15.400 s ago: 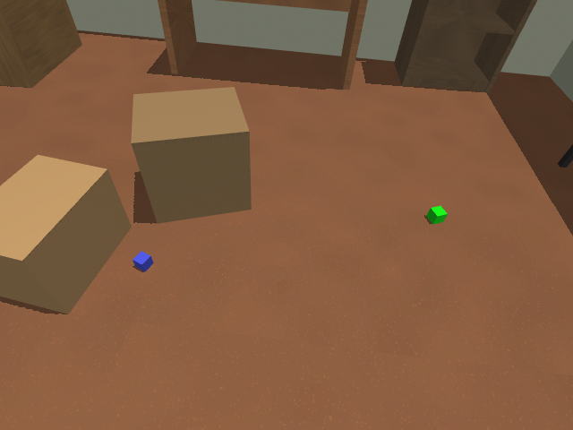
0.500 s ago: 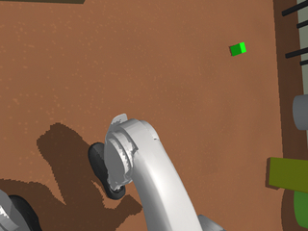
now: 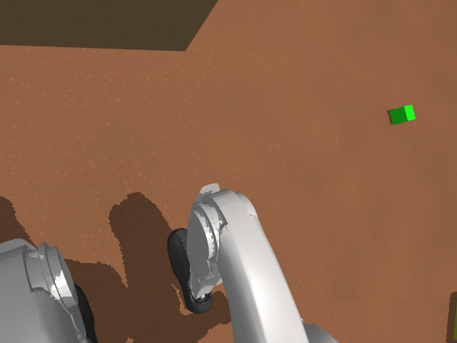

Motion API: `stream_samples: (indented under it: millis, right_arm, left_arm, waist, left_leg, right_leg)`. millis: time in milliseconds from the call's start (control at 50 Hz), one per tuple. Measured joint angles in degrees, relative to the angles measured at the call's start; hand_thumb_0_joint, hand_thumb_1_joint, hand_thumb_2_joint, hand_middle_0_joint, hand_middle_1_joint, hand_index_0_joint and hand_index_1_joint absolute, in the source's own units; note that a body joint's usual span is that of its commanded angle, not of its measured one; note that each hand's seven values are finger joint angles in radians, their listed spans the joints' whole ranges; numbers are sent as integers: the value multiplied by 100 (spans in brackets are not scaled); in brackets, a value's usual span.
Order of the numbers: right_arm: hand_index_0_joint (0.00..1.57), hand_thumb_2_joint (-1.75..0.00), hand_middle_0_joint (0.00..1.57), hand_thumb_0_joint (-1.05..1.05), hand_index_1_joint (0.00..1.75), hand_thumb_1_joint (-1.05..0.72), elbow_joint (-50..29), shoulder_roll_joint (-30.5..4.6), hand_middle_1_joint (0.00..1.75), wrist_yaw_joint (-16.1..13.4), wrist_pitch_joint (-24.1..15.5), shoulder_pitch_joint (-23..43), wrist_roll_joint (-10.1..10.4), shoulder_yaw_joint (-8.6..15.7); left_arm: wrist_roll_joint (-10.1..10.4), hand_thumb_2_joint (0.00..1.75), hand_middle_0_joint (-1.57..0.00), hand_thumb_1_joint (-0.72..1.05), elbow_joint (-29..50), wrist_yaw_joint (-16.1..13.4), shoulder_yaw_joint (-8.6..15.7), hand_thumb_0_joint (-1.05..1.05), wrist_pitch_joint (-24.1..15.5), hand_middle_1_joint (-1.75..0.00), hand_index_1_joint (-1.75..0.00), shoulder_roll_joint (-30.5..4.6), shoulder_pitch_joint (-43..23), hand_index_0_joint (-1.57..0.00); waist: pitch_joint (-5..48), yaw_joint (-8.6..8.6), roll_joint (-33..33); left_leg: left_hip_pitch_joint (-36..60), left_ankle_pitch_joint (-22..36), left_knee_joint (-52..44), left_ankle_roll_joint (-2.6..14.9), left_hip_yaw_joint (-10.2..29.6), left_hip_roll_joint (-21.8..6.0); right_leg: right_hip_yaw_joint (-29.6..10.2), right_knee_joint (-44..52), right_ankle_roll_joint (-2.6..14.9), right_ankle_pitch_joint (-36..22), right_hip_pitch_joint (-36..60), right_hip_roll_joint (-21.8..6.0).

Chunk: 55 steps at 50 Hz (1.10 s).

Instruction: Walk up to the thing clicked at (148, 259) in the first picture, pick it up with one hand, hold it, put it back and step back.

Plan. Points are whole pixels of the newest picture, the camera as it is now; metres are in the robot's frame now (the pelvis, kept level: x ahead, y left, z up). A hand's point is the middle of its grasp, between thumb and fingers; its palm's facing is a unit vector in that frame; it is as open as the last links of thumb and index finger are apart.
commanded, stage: settle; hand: left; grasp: from above
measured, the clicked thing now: out of the picture +0.46 +0.35 -0.25
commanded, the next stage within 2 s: lift in 0.24 s
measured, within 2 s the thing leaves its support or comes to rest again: neither
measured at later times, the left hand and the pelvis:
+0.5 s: hand out of the picture +0.45 +0.32 -0.16, palm faces -0.20 -0.35 -0.91, open 8.1 cm; pelvis +0.00 -0.01 +0.01, yaw +5 degrees
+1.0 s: hand out of the picture +0.37 +0.32 -0.01, palm faces -0.23 -0.33 -0.91, open 7.9 cm; pelvis +0.01 -0.01 +0.10, yaw +10 degrees
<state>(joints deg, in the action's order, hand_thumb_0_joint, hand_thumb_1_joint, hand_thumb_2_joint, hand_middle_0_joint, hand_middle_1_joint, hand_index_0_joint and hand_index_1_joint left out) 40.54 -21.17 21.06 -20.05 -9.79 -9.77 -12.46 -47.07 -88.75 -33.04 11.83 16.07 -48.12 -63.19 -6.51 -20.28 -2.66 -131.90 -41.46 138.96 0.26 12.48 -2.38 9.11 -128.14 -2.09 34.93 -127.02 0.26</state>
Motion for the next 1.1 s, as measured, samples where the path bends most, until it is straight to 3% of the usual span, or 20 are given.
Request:
stream_samples:
  millis: [100, 220, 440, 600, 740, 880, 1100]
  right_arm:
    - [19, -90, 19, 0, 30, -90, 157, 77, 30, -79, 21, 50, 63, 244]
    - [19, -90, 19, 0, 30, -89, 335, 112, 30, -190, 24, 93, 81, 371]
    - [19, -90, 19, 0, 30, -90, 615, 162, 30, -388, 163, 13, 14, 611]
    - [19, -90, 19, 0, 30, -91, 774, 256, 30, -414, 411, -136, 215, 957]
    - [19, -90, 19, 0, 30, -91, 793, 369, 30, -570, 677, -167, 439, 1182]
    - [19, -90, 20, 0, 30, -91, 709, 437, 30, -877, 802, -50, 604, 1301]
    - [20, -90, 20, 0, 30, -90, 561, 482, 30, -1647, 1029, 162, 872, 1309]
  left_arm:
    - [2, 22, -92, 28, -39, 161, -119, 1, 96, -30, -30, 376, 116, -91]
    - [-114, 25, -91, 27, -149, 160, -166, 2, 102, -31, -31, 686, 35, -90]
    - [-76, 27, -91, 26, -154, 12, 265, 2, 229, -33, -31, 917, -210, -90]
    - [-7, 20, -95, 28, 383, 504, 228, 2, 388, -26, -26, 1252, 79, -94]
    - [-45, 17, -97, 29, 859, 892, -129, 2, 456, -22, -22, 1657, 635, -96]
    - [215, 15, -97, 30, 1663, 1071, -475, 2, 636, -20, -21, 2091, 1242, -97]
    - [530, 18, -100, 28, 2849, 1222, -998, 2, 1174, -18, -18, 2590, 2269, -99]
  waist:
    - [315, 151, 162]
    - [409, 235, 196]
    - [598, 266, 354]
    - [986, 493, 610]
    - [1408, 817, 767]
    - [1648, 1088, 763]
    - [2016, 1245, 696]
  left_leg:
    - [11, 5, -64, 20, -166, 14]
    - [35, 92, -144, -9, -327, 40]
    - [63, 119, -351, -74, -479, 10]
    - [213, 26, -529, -47, -617, -12]
    - [547, 19, -867, -17, -788, 9]
    - [1092, 166, -1479, -41, -880, 52]
    - [2477, 377, -2892, -133, -922, 11]
  right_leg:
    - [-139, -49, 8, 52, -48, -41]
    - [-281, -120, 53, 34, -115, -90]
    - [-411, -82, 128, 28, -249, -91]
    - [-524, 20, 117, 139, -160, -87]
    - [-662, 248, 105, 216, 128, -127]
    - [-710, 773, 133, 151, 666, -185]
    - [-665, 2091, 232, -6, 2002, -168]
